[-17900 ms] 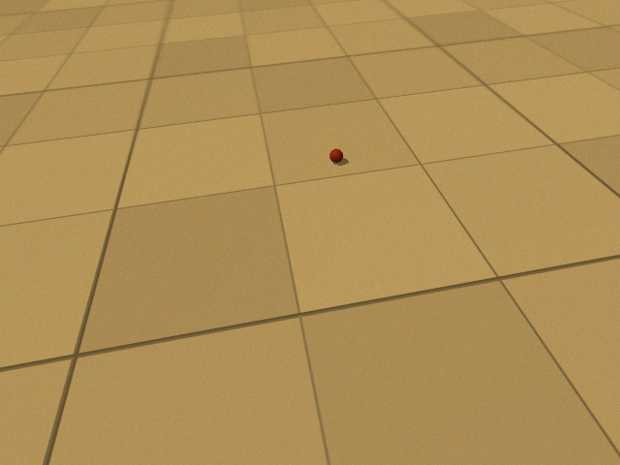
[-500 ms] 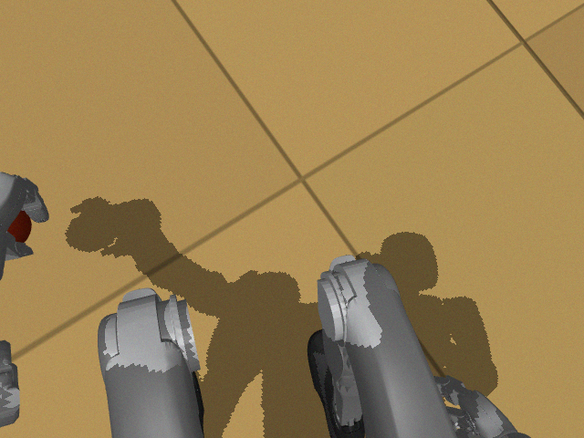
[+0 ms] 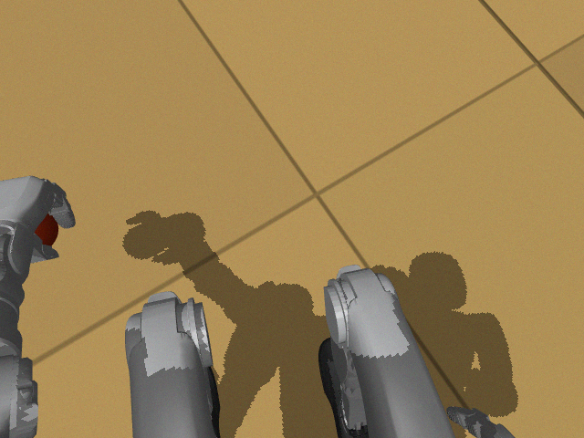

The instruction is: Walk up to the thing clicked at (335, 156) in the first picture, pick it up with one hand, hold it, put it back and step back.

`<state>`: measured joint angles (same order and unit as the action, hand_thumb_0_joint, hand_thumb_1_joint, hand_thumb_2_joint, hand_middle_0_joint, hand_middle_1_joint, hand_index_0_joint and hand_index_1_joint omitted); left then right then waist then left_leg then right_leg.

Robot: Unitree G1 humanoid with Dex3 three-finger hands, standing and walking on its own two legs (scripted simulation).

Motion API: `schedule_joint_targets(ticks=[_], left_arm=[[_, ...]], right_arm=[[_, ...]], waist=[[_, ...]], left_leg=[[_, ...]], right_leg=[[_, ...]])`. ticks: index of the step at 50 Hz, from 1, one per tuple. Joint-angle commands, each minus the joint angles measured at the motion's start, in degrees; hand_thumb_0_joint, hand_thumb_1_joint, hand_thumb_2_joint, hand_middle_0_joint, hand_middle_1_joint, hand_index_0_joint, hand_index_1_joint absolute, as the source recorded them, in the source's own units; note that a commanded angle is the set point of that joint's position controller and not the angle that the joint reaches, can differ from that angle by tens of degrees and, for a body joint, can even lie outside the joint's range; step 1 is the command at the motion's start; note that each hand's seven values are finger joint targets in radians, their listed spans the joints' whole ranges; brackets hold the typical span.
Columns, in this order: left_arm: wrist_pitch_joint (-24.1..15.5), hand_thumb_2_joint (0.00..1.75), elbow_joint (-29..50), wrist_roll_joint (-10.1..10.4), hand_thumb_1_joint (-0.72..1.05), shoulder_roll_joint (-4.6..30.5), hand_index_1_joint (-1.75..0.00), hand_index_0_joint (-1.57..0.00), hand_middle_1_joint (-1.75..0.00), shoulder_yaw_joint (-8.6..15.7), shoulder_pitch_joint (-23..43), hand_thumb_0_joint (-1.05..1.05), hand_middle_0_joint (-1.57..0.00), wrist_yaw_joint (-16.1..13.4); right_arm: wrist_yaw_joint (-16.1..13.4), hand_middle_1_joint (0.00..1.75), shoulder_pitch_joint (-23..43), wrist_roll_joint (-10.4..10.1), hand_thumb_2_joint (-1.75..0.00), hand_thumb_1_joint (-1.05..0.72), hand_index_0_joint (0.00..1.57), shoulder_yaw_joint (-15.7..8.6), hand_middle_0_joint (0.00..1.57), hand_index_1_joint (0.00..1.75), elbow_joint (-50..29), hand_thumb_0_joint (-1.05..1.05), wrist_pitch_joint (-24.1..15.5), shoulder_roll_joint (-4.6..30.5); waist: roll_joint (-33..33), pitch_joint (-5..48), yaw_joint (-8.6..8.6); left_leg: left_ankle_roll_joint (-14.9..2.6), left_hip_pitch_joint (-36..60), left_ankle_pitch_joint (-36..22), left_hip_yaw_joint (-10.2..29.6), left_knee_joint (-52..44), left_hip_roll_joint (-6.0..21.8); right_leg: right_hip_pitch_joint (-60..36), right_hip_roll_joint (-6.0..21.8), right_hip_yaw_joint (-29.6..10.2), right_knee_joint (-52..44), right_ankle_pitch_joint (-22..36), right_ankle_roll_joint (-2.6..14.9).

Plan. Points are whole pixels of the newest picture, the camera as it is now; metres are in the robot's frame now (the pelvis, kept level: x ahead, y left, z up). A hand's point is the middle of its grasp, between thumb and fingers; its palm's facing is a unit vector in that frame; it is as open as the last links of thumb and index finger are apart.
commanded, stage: lift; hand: left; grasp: from above
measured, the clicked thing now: (26, 229) +0.44 +0.36 -0.16
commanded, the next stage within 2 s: hold in 1.42 s
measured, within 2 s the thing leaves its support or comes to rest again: neither
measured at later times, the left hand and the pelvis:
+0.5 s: hand out of the picture +0.36 +0.32 +0.03, palm faces -0.43 -0.13 -0.89, open 6.7 cm; pelvis +0.00 +0.00 +0.12, yaw +4 degrees
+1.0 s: hand out of the picture +0.33 +0.28 +0.22, palm faces -0.46 -0.16 -0.87, open 6.8 cm; pelvis +0.03 +0.00 +0.29, yaw +7 degrees
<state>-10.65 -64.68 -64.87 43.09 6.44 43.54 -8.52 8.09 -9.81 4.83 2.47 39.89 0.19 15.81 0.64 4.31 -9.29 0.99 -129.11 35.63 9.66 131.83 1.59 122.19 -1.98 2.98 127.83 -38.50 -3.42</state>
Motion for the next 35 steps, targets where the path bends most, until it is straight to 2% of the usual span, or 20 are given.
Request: schedule_joint_targets(ticks=[1, 3, 5, 6, 8, 12, 14, 15, 17, 20, 21, 23, 25, 26, 27, 28, 30, 31, 34, 35], left_arm=[[-0.1, 0.69, 17.8, 2.4, 0.72, 19.4, -0.62, -1.11, -0.64, 3.7, 17.4, 0.0, -1.09, -1.3], [-0.1, 0.7, 19.3, 2.8, 0.7, 18.8, -0.64, -1.09, -0.66, 4.0, 15.2, 0.0, -1.06, -1.0], [0.2, 0.73, 20.1, 3.2, 0.7, 17.6, -0.65, -1.09, -0.67, 3.6, 14.2, 0.0, -1.07, -0.8], [0.3, 0.74, 20.9, 3.3, 0.69, 15.4, -0.67, -1.08, -0.69, 2.1, 13.6, 0.0, -1.05, -0.5], [0.9, 0.77, 21.9, 3.9, 0.67, 16.6, -0.7, -1.06, -0.72, 3.1, 11.8, 0.0, -1.03, 0.0], [2.2, 0.75, 24.9, 5.7, 0.69, 13.2, -0.71, -1.06, -0.74, 0.8, 8.5, 0.0, -1.03, 1.6], [2.9, 0.71, 27.7, 6.4, 0.67, 12.8, -0.69, -1.04, -0.72, 1.1, 6.1, 0.0, -1.01, 2.3], [3.2, 0.73, 29.1, 6.6, 0.66, 13.1, -0.7, -1.03, -0.74, 1.2, 5.8, 0.0, -1.0, 2.6], [4.0, 0.73, 32.2, 7.5, 0.66, 11.0, -0.71, -1.03, -0.75, 0.2, 3.4, 0.0, -1.0, 3.4], [5.1, 0.71, 36.4, 8.7, 0.68, 12.0, -0.71, -1.04, -0.74, 1.1, 2.0, 0.0, -1.0, 3.7], [5.4, 0.71, 38.0, 9.1, 0.69, 9.9, -0.71, -1.05, -0.74, 0.0, 1.7, 0.0, -1.01, 3.9], [6.1, 0.72, 39.5, 9.2, 0.66, 9.1, -0.74, -1.02, -0.78, -0.7, 0.0, 0.0, -0.98, 4.0], [6.6, 0.71, 41.2, 9.2, 0.63, 10.4, -0.72, -0.99, -0.76, 0.8, -2.5, 0.0, -0.95, 3.5], [6.9, 0.72, 41.4, 9.4, 0.65, 8.4, -0.73, -1.01, -0.77, -0.3, -3.1, 0.0, -0.97, 3.4], [7.2, 0.7, 42.9, 9.4, 0.67, 8.2, -0.72, -1.02, -0.76, -0.8, -2.8, 0.0, -0.98, 3.4], [7.7, 0.73, 41.6, 9.3, 0.66, 7.2, -0.74, -1.02, -0.79, -1.5, -4.2, 0.0, -0.98, 3.5], [8.4, 0.74, 42.2, 9.4, 0.65, 7.4, -0.74, -1.01, -0.78, -0.9, -5.0, 0.0, -0.98, 3.3], [8.7, 0.74, 43.0, 9.6, 0.67, 5.8, -0.75, -1.02, -0.79, -1.9, -4.8, 0.0, -0.98, 3.4], [9.7, 0.77, 40.8, 9.9, 0.68, 5.0, -0.78, -1.02, -0.82, -2.3, -7.8, 0.0, -0.98, 3.9], [9.9, 0.76, 39.8, 10.0, 0.68, 3.5, -0.78, -1.02, -0.82, -3.4, -9.3, 0.0, -0.98, 4.3]], right_arm=[[-1.8, 0.3, -8.9, -1.0, -0.91, -0.92, 0.2, -6.0, 0.2, 0.3, -3.0, 0.0, -0.3, 13.6], [-2.2, 0.3, -8.9, -1.5, -0.9, -0.92, 0.2, -6.4, 0.2, 0.3, -3.5, 0.0, -0.1, 13.3], [-2.5, 0.3, -8.9, -1.8, -0.9, -0.91, 0.2, -6.6, 0.2, 0.3, -3.4, 0.0, 0.0, 13.1], [-2.7, 0.3, -8.8, -1.9, -0.9, -0.91, 0.2, -6.6, 0.2, 0.3, -3.6, 0.0, 0.0, 12.6], [-3.1, 0.3, -8.7, -2.4, -0.9, -0.91, 0.2, -6.7, 0.2, 0.3, -4.1, 0.0, 0.3, 12.6], [-3.9, 0.3, -7.6, -3.1, -0.9, -0.91, 0.2, -7.1, 0.2, 0.3, -5.3, 0.0, 0.3, 12.0], [-4.4, 0.3, -7.0, -3.6, -0.9, -0.91, 0.2, -7.5, 0.2, 0.3, -6.1, 0.0, 0.4, 12.3], [-4.7, 0.3, -6.7, -3.9, -0.9, -0.91, 0.2, -7.5, 0.2, 0.3, -6.5, 0.0, 0.5, 12.2], [-5.2, 0.3, -6.1, -4.3, -0.9, -0.91, 0.2, -7.7, 0.2, 0.3, -7.2, 0.0, 0.5, 11.9], [-6.4, 0.3, -5.2, -4.8, -0.9, -0.91, 0.2, -7.6, 0.2, 0.3, -7.5, 0.0, 0.6, 11.4], [-6.7, 0.3, -5.2, -4.8, -0.9, -0.91, 0.2, -7.6, 0.2, 0.3, -7.6, 0.0, 0.6, 11.0], [-7.4, 0.3, -4.7, -5.2, -0.9, -0.91, 0.2, -7.4, 0.2, 0.3, -7.6, 0.0, 0.6, 10.5], [-8.2, 0.3, -4.3, -5.4, -0.9, -0.91, 0.2, -7.3, 0.2, 0.3, -7.4, 0.0, 0.5, 10.4], [-8.4, 0.3, -4.2, -5.4, -0.9, -0.91, 0.2, -7.3, 0.2, 0.3, -7.2, 0.0, 0.5, 9.9], [-8.7, 0.3, -3.7, -5.6, -0.9, -0.91, 0.2, -7.2, 0.2, 0.3, -7.6, 0.0, 0.4, 9.8], [-8.9, 0.3, -3.6, -5.7, -0.9, -0.91, 0.2, -6.9, 0.2, 0.3, -7.3, 0.0, 0.4, 9.3], [-9.5, 0.3, -3.5, -6.0, -0.9, -0.91, 0.2, -6.8, 0.2, 0.3, -7.0, 0.0, 0.3, 9.2], [-9.7, 0.3, -3.4, -6.0, -0.9, -0.91, 0.2, -6.9, 0.2, 0.3, -7.1, 0.0, 0.2, 9.1], [-10.4, 0.3, -2.8, -6.3, -0.9, -0.9, 0.2, -6.4, 0.2, 0.3, -6.6, 0.0, -0.2, 8.5], [-10.6, 0.3, -2.6, -6.5, -0.9, -0.91, 0.2, -6.3, 0.2, 0.3, -6.7, 0.0, -0.4, 8.3]], waist=[[16.4, 42.8, 1.88], [16.0, 42.6, 2.62], [15.6, 41.4, 2.23], [15.9, 40.3, 2.01], [14.6, 40.5, 2.94], [13.3, 38.9, 2.92], [13.1, 39.5, 4.04], [14.1, 40.2, 4.29], [13.8, 41.3, 4.36], [13.1, 41.0, 4.66], [12.3, 41.1, 4.23], [12.3, 39.8, 4.27], [12.7, 40.1, 5.51], [12.3, 39.0, 4.85], [11.9, 39.8, 4.94], [11.1, 37.3, 4.58], [11.2, 35.2, 4.99], [11.4, 36.0, 4.83], [8.7, 31.1, 4.75], [7.7, 29.3, 4.81]], left_leg=[[-2.43, 35.7, -4.2, -6.4, -17.8, -0.7], [-2.4, 37.1, -3.8, -6.4, -19.4, -0.7], [-2.35, 38.0, -3.1, -6.0, -21.1, -0.5], [-2.29, 38.1, -2.7, -5.9, -22.3, -0.5], [-2.6, 38.9, -2.5, -6.3, -23.4, -0.6], [-2.76, 40.5, 0.3, -5.8, -27.8, -0.5], [-2.68, 43.1, 2.1, -4.7, -31.2, -0.2], [-2.52, 44.5, 1.9, -4.7, -32.4, -0.2], [-2.34, 47.9, 1.1, -4.0, -35.0, 0.0], [-2.29, 51.9, -0.3, -4.3, -38.0, 0.1], [-2.3, 53.3, -1.1, -4.7, -38.7, 0.1], [-2.26, 55.2, -1.2, -5.0, -41.3, 0.0], [-2.1, 58.6, -2.1, -5.3, -44.0, 0.0], [-2.09, 59.6, -3.1, -5.5, -44.8, 0.0], [-2.03, 61.9, -3.0, -5.5, -46.4, 0.0], [-2.09, 62.2, -3.1, -6.1, -47.3, -0.1], [-2.03, 64.5, -2.0, -5.9, -51.0, -0.1], [-1.94, 66.8, -2.2, -5.7, -52.6, 0.0], [-1.91, 69.2, -2.0, -5.9, -56.9, 0.0], [-1.99, 69.7, -1.3, -6.2, -58.3, -0.1]], right_leg=[[-17.9, -1.2, 4.3, -15.9, 8.6, 5.4], [-18.5, -1.1, 4.1, -17.4, 8.2, 5.34], [-19.2, -0.9, 4.0, -18.6, 7.8, 5.28], [-19.0, -0.9, 4.1, -19.2, 7.6, 5.3], [-20.7, -1.0, 3.6, -21.7, 7.0, 5.27], [-23.3, -0.9, 3.3, -25.1, 5.0, 5.1], [-24.8, -0.9, 3.5, -26.1, 4.2, 5.05], [-26.2, -0.9, 3.2, -26.8, 4.8, 5.01], [-28.5, -0.9, 3.3, -28.3, 5.9, 4.91], [-32.4, -0.7, 2.6, -31.8, 7.2, 4.63], [-33.5, -0.7, 2.3, -33.3, 7.7, 4.59], [-35.7, -0.6, 1.9, -35.7, 7.6, 4.51], [-39.0, -0.5, 1.6, -38.1, 8.0, 4.55], [-39.9, -0.3, 1.4, -39.3, 8.9, 4.49], [-42.0, -0.4, 1.2, -41.0, 8.7, 4.49], [-43.3, -0.4, 0.8, -43.0, 8.7, 4.4], [-46.2, -0.2, 0.6, -45.6, 8.0, 4.31], [-47.8, -0.3, 0.6, -46.8, 8.3, 4.35], [-52.6, -0.3, 0.1, -51.9, 7.7, 4.2], [-53.8, -0.3, -0.1, -53.7, 7.2, 4.25]])
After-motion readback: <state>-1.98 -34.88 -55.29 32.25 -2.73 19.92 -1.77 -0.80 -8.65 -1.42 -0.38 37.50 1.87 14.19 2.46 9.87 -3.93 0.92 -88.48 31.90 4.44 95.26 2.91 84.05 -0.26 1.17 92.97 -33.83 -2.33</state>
